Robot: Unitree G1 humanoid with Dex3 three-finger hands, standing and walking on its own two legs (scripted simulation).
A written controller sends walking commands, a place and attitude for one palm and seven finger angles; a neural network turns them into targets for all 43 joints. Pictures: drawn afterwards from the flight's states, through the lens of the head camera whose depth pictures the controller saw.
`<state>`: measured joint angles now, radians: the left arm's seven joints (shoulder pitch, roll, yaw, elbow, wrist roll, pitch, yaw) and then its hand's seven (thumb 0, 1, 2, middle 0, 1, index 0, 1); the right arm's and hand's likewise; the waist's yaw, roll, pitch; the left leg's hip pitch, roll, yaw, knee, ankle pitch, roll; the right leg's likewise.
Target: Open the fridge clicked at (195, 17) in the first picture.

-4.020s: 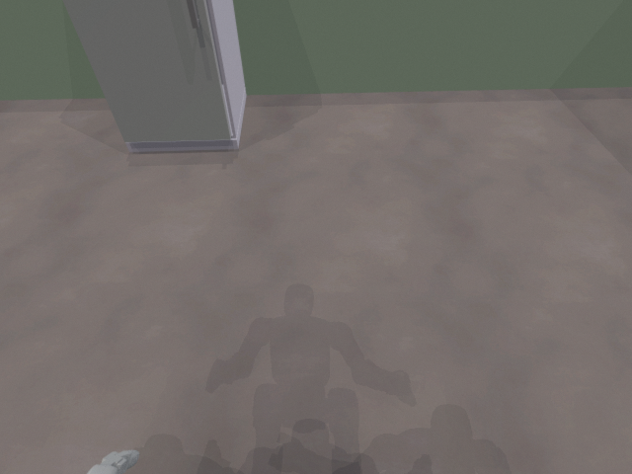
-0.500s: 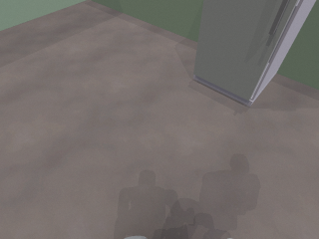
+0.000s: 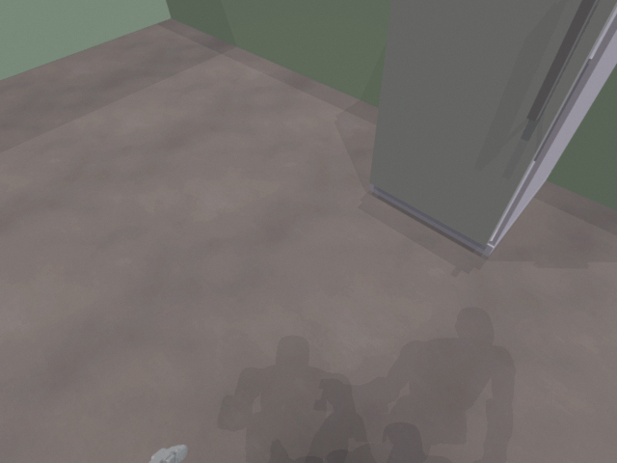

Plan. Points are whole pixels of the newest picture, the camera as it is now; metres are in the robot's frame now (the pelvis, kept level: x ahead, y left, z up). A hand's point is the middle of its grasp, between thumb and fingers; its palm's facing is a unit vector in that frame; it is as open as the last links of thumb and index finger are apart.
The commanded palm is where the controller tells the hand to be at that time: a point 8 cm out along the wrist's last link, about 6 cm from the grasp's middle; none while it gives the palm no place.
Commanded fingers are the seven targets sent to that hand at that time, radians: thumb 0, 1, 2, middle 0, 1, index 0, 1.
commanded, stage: walk to a spot facing it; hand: right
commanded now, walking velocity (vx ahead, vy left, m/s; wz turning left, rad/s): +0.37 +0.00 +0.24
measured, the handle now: (576, 31) +0.95 -0.57 +0.11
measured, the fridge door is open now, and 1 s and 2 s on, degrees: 0 0 0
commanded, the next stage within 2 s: turn to face it in 0.90 s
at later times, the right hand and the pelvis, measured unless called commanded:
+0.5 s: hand (389, 359) +0.31 -0.12 -0.15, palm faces -0.08 +0.97 -0.23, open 7.3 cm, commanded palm none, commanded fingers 0.00 -0.90 -0.90 0.20 0.30 0.20 0.30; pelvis +0.21 +0.06 +0.00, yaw +7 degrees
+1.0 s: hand (395, 331) +0.37 -0.14 -0.18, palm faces -0.01 +0.99 -0.13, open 7.4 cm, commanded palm none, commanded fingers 0.00 -0.90 -0.90 0.20 0.30 0.20 0.30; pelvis +0.42 +0.03 +0.00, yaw +6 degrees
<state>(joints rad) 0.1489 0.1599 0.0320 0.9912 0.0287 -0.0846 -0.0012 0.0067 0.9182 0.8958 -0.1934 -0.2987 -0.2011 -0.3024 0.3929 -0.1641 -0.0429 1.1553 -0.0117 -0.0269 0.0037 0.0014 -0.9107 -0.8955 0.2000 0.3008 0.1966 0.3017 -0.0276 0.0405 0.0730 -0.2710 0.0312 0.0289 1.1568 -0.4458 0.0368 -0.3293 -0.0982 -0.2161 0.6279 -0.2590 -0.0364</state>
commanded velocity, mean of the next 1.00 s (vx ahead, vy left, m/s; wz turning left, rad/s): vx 0.34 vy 0.00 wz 0.09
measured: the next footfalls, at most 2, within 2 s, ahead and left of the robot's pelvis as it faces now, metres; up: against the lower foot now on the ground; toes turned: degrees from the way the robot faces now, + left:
left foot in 0.40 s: +0.29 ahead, +0.16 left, +0.00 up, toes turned +16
right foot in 0.90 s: +0.53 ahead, -0.06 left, +0.00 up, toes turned -7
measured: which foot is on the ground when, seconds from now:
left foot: up 0.00-0.38, down 0.40-0.90, up 0.92-1.00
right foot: down 0.00-0.40, up 0.42-0.88, down 0.90-1.00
